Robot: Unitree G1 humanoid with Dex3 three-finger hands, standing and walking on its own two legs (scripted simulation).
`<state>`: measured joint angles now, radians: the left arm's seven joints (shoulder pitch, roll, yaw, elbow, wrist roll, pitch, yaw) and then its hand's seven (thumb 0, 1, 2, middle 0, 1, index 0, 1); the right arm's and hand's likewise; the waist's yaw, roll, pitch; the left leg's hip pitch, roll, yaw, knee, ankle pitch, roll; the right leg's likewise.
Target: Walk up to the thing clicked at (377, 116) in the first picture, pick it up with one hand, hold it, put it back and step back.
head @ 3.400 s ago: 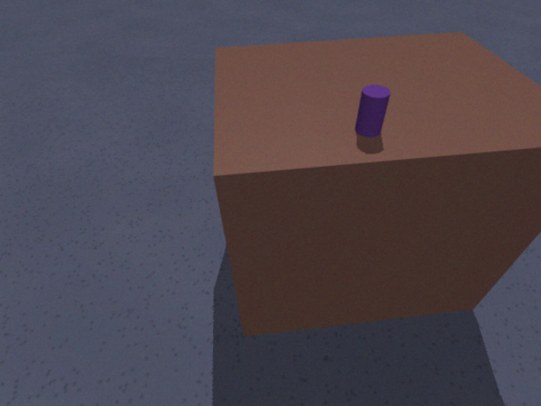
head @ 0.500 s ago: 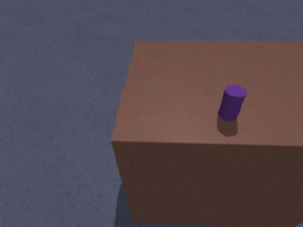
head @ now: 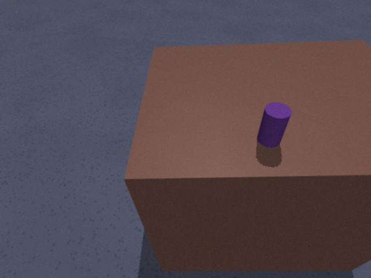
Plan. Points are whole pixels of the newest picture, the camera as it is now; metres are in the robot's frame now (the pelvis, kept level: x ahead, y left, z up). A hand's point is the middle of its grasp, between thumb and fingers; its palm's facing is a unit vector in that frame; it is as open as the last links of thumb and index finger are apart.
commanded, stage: walk up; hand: right
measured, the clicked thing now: (273, 125) +0.49 -0.19 +0.07
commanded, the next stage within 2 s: stand in 0.32 s
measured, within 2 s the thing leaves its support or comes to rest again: neither
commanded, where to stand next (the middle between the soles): +0.06 +0.02 m, yaw +0 degrees
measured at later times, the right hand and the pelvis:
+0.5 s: hand out of the picture +0.08 -0.25 -0.16, palm faces -0.01 +0.95 -0.33, open 7.3 cm; pelvis +0.01 +0.00 +0.00, yaw +0 degrees
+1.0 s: hand out of the picture +0.10 -0.26 -0.16, palm faces -0.02 +0.94 -0.34, open 7.3 cm; pelvis +0.02 -0.01 +0.00, yaw +0 degrees
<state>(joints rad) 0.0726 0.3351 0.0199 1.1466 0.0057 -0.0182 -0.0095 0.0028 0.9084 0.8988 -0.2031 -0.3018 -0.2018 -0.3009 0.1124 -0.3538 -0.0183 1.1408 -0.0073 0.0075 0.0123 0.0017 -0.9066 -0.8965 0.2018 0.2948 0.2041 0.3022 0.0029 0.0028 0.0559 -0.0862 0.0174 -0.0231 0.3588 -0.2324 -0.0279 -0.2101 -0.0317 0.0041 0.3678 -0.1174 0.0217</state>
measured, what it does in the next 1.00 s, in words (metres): stands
